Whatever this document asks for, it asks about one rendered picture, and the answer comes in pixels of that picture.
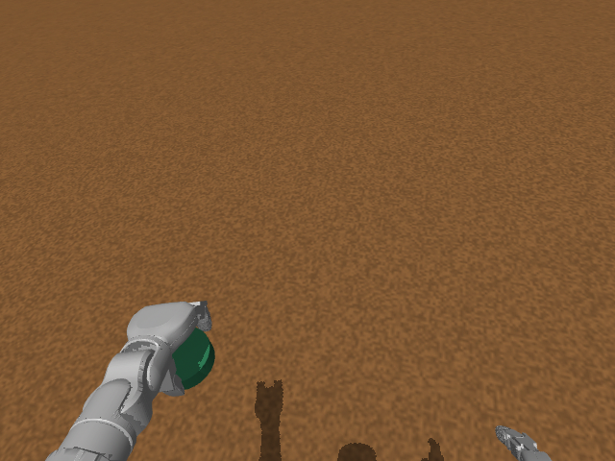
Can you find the tin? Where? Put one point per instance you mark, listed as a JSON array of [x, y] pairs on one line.
[[194, 359]]

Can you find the right robot hand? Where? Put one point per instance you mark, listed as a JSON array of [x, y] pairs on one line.
[[522, 446]]

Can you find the left robot hand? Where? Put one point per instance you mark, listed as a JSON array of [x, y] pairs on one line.
[[172, 323]]

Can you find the left robot arm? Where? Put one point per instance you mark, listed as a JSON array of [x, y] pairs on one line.
[[121, 407]]

